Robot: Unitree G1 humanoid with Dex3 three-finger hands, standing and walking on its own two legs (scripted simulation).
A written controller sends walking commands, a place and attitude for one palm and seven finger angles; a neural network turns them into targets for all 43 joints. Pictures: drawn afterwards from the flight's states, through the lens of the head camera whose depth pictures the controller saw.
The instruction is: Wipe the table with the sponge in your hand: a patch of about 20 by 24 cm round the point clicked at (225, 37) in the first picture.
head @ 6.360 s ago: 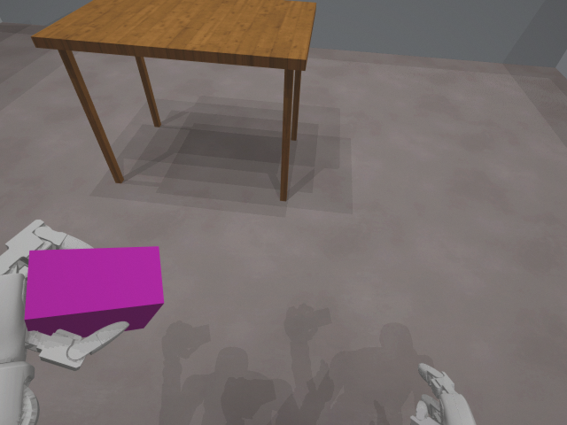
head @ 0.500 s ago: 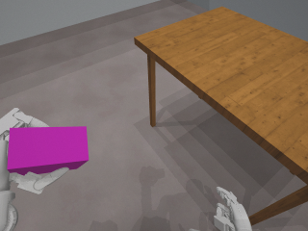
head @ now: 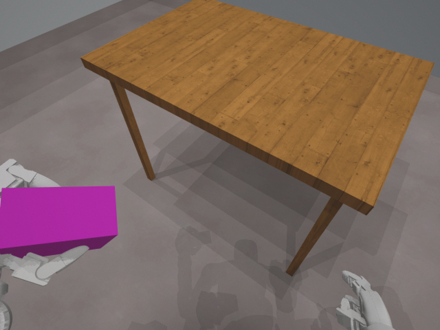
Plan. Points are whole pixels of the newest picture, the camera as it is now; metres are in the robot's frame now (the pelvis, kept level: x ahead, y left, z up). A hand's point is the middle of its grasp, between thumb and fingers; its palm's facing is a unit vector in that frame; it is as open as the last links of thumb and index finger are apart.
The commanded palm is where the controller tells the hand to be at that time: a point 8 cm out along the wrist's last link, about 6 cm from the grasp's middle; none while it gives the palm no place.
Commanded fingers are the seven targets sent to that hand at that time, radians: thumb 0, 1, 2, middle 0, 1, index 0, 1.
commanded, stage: turn to face it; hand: left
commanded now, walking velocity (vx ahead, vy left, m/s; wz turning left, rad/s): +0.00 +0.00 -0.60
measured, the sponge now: (76, 222) +0.22 +0.21 +0.15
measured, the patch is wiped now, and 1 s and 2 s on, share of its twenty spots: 0.00 0.00 0.00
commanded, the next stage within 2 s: take the last steps up to it in 1.64 s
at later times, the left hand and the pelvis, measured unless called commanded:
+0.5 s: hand (152, 243) +0.20 +0.10 +0.16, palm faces +0.07 -0.86 -0.50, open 10.4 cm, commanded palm +0.15 +0.18 +0.18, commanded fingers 0.00 0.10 1.30 -1.20 -1.60 -1.20 -1.60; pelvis -0.08 -0.04 -0.01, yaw -17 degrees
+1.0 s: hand (220, 289) +0.15 +0.01 +0.16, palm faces -0.07 -0.86 -0.50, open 10.4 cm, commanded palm +0.13 +0.07 +0.18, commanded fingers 0.00 0.10 1.30 -1.20 -1.60 -1.20 -1.60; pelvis -0.16 -0.07 -0.02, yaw -35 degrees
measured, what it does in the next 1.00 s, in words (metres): walks backwards, turning right: left foot, then right foot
